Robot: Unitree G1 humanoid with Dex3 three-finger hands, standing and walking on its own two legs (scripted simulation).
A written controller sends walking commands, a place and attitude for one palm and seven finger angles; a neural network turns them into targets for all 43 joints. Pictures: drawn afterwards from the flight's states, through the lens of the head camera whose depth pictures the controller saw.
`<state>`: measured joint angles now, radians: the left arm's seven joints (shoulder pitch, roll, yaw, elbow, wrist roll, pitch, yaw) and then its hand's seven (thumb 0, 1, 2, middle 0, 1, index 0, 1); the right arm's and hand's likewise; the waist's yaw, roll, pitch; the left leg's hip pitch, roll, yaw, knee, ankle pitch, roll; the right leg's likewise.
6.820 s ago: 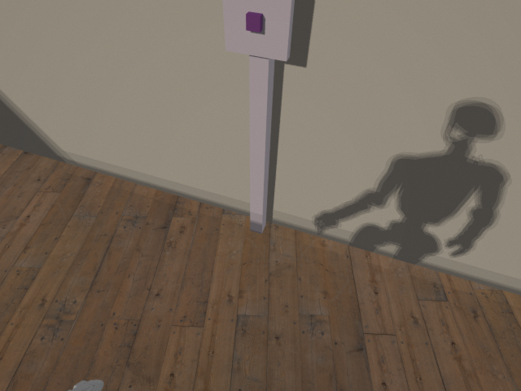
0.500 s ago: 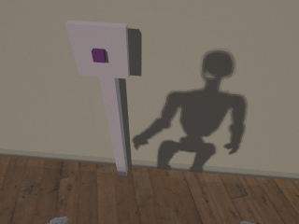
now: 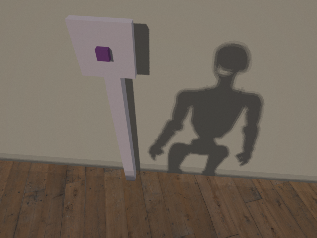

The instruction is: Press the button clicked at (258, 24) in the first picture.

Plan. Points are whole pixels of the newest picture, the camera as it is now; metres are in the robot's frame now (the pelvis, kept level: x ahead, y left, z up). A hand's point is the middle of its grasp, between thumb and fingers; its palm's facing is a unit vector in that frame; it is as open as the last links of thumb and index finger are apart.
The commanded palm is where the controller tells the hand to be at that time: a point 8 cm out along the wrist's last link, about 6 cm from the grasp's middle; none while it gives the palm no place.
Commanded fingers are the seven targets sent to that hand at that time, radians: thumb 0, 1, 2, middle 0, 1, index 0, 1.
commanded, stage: look again from close up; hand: left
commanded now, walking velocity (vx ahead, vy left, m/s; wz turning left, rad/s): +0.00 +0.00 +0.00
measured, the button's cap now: (103, 53) +0.57 +0.20 +0.18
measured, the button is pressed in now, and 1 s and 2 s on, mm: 0 0 0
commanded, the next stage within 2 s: shuffle to correct the standing spot in 0.32 s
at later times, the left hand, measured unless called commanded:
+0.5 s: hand out of the picture +0.06 +0.22 -0.17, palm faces -0.03 -0.96 -0.26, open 7.4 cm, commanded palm none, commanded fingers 0.00 0.90 0.90 -0.20 -0.30 -0.20 -0.30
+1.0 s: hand out of the picture +0.09 +0.16 -0.19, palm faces -0.03 -0.99 -0.17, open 7.4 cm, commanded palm none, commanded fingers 0.00 0.90 0.90 -0.20 -0.30 -0.20 -0.30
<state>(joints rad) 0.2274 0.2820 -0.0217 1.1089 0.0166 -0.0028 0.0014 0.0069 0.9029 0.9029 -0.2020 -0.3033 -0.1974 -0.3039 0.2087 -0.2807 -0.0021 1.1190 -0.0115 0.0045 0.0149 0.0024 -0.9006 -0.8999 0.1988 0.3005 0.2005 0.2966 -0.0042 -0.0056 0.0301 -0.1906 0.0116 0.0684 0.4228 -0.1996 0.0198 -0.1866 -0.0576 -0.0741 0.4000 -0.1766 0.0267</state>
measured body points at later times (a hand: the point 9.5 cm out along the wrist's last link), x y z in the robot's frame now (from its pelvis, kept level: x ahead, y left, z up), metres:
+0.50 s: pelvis +0.01 +0.00 +0.00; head +0.01 +0.01 +0.45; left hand +0.06 +0.27 -0.15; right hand +0.06 -0.26 -0.14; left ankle +0.02 +0.10 -0.74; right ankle +0.02 -0.14 -0.74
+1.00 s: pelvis +0.10 +0.00 -0.02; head +0.11 +0.00 +0.43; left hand +0.09 +0.22 -0.18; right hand +0.01 -0.19 -0.18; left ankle +0.02 +0.10 -0.74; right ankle +0.10 -0.11 -0.74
